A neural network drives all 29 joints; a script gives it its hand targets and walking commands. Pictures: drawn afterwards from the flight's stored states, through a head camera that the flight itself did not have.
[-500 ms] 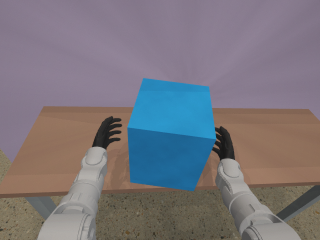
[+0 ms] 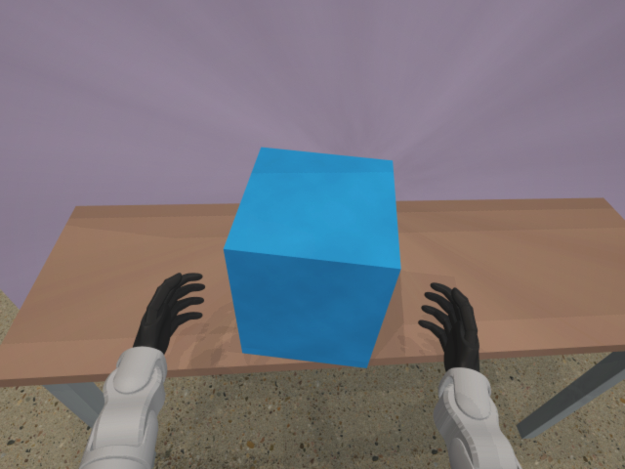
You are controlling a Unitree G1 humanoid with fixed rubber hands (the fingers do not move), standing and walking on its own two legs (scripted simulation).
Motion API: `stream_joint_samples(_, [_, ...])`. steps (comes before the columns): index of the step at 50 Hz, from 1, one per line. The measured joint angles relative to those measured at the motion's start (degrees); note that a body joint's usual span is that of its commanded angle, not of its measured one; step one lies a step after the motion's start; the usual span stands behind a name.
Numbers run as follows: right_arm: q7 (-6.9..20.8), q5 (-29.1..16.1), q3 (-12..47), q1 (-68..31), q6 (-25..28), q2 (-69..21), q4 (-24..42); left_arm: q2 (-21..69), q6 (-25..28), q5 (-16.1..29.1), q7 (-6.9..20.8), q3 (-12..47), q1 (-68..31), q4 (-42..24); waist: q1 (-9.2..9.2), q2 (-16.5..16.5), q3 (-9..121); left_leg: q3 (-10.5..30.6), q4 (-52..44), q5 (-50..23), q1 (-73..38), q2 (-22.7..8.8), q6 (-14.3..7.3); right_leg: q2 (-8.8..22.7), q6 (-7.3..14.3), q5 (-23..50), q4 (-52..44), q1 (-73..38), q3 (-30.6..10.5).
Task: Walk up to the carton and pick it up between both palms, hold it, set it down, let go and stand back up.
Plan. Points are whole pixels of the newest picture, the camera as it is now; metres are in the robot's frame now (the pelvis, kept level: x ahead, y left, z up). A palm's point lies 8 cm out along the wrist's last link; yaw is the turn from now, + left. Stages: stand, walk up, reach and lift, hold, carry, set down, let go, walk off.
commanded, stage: set down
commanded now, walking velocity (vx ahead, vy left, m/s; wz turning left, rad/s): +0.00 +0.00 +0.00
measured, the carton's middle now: (315, 260) +0.43 +0.01 +0.03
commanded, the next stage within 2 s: none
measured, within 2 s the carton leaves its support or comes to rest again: neither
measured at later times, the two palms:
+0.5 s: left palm (137, 395) +0.24 +0.22 +0.01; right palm (491, 419) +0.19 -0.18 +0.03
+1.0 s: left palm (136, 410) +0.22 +0.23 +0.00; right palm (493, 427) +0.19 -0.19 +0.02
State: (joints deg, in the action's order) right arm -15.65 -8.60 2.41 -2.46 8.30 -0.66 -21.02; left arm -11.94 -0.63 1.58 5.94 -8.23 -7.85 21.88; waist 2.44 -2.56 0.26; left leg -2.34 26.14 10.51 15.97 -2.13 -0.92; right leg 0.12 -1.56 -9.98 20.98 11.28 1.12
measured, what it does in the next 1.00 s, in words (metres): stands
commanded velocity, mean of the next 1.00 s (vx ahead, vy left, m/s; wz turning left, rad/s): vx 0.00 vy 0.00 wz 0.00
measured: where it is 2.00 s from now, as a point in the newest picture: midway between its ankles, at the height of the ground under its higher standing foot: outside the picture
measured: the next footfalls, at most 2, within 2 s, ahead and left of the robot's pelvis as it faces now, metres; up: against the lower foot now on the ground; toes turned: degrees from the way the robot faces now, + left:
none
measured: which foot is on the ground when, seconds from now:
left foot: down 0.00-1.00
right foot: down 0.00-1.00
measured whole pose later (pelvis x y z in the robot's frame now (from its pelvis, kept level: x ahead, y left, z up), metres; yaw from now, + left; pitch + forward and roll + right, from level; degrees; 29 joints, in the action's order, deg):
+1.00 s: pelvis +0.02 -0.02 +0.00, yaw +0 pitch -1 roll +0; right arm -12.1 -8.6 8.1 25.0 7.9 1.5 0.4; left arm -14.9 0.4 6.0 7.8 -8.2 16.0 8.5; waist 2.4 -2.6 -2.0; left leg -2.4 22.1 10.2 11.3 -2.0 0.5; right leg 0.1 -0.3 -12.0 21.0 8.5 1.1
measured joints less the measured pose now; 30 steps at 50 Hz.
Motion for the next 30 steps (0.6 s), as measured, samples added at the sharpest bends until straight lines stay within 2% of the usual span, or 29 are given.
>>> stream_joint_samples(9, [-0.83, 0.01, 3.32, 10.97, -1.75, -0.63, 12.25, -0.72, -0.99, 1.28, 1.84, 0.00, 9.28, -8.82, -0.01, 0.00, -0.86, -0.01, -2.17, -0.30, -2.85, 0.05, 0.62, 0.00, 0.54, -0.91, 0.00, -1.82, 0.01])
stream_joint_samples(17, [-0.85, 0.00, 4.83, 20.66, -1.84, -0.63, 20.56, -2.02, -0.97, 3.26, 2.28, -0.02, 18.35, -15.03, -0.01, 0.00, -1.15, -0.01, -3.25, -0.30, -3.63, 0.08, 0.99, 0.00, 0.84, -1.52, 0.00, -2.10, 0.01])
stream_joint_samples(22, [-0.77, 0.00, 5.33, 24.89, -1.64, -0.49, 23.35, -2.83, 0.15, 4.23, 2.28, -0.01, 21.75, -16.81, -0.01, -0.01, -1.56, -0.01, -3.50, -0.30, -3.74, 0.08, 1.10, 0.00, 0.98, -1.68, 0.00, -2.10, 0.01])
stream_joint_samples(30, [0.63, 0.00, 5.67, 27.49, -0.61, 0.83, 23.66, -2.99, 1.01, 4.41, 2.27, -0.01, 23.11, -16.53, -0.01, -0.01, -1.82, -0.02, -3.51, -0.27, -3.75, 0.09, 1.12, 0.00, 1.07, -1.71, 0.00, -2.10, 0.01])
